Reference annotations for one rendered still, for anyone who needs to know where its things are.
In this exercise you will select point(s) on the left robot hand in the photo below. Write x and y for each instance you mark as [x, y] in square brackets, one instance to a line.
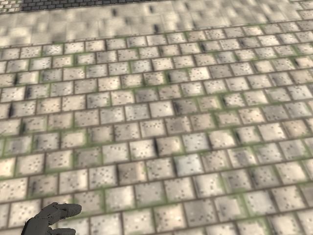
[39, 225]

